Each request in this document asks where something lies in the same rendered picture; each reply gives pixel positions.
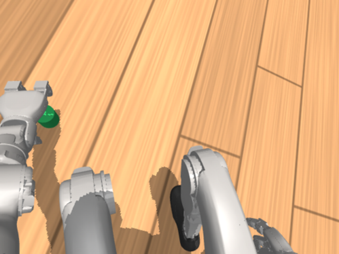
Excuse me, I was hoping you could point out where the left robot arm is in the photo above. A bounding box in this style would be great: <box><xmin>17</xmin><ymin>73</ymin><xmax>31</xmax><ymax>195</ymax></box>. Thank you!
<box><xmin>0</xmin><ymin>116</ymin><xmax>37</xmax><ymax>254</ymax></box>

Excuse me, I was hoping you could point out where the tin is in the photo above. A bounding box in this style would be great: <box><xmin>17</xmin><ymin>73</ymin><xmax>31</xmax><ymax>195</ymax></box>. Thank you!
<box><xmin>38</xmin><ymin>105</ymin><xmax>59</xmax><ymax>128</ymax></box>

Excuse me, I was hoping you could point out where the right robot foot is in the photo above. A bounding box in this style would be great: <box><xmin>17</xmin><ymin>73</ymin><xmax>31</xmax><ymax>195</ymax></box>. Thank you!
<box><xmin>170</xmin><ymin>185</ymin><xmax>200</xmax><ymax>251</ymax></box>

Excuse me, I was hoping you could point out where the left robot hand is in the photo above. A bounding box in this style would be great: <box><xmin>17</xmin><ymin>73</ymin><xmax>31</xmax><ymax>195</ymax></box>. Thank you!
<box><xmin>0</xmin><ymin>80</ymin><xmax>53</xmax><ymax>145</ymax></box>

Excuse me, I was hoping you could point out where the right robot hand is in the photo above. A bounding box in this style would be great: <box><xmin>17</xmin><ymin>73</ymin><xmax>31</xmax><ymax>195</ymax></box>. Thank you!
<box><xmin>246</xmin><ymin>217</ymin><xmax>293</xmax><ymax>254</ymax></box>

